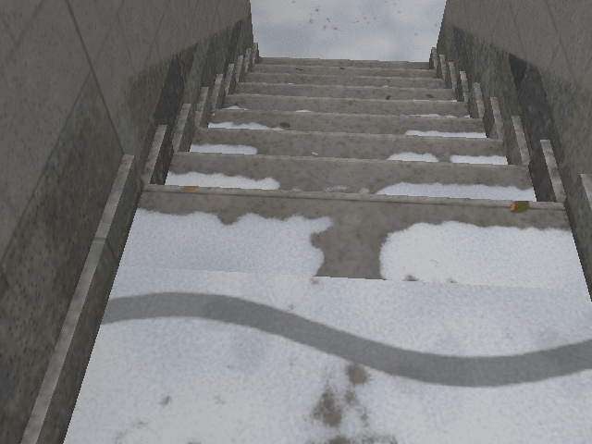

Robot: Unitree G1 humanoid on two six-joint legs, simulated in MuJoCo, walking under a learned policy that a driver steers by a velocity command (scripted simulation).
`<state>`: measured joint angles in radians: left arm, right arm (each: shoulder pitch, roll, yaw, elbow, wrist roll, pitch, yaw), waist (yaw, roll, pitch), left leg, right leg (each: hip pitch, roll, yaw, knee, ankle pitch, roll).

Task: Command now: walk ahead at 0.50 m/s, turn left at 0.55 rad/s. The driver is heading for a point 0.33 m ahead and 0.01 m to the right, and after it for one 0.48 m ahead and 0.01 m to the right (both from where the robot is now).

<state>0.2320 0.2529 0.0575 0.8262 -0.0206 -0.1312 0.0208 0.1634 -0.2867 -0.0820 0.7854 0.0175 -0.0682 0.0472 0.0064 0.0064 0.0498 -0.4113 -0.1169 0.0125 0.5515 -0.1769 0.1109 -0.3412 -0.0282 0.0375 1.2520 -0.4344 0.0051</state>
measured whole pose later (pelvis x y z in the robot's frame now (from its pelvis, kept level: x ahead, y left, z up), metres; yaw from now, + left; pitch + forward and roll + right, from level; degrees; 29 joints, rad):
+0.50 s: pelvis +0.29 -0.05 +0.01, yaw +12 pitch +1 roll -1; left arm 0.18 0.26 0.06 0.77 0.02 -0.11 -0.02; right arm 0.30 -0.30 -0.06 0.77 0.01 -0.07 0.00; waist 0.01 0.04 0.03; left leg -0.43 -0.03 -0.10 1.20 -0.40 0.01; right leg -0.32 0.07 0.01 0.46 -0.16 -0.04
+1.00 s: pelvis +0.41 +0.00 +0.01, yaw +12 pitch +1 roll +0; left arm 0.19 0.25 0.03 0.86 -0.01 -0.05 -0.07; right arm 0.07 -0.25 -0.03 0.69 -0.01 -0.08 0.09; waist 0.06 -0.01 0.03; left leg -0.36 -0.02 0.01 0.56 -0.21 0.03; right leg -0.15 0.02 0.03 0.53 -0.39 0.00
